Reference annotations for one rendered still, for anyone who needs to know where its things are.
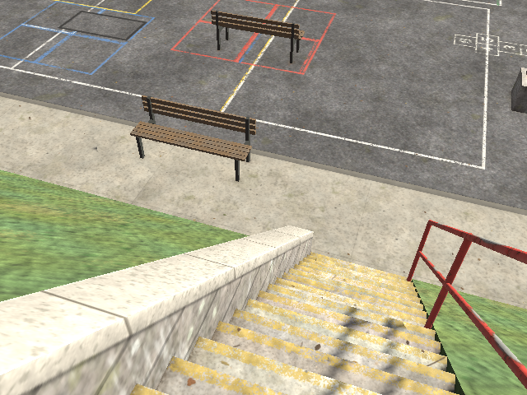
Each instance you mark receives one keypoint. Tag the stairs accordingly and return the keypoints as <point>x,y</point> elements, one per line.
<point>327,327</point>

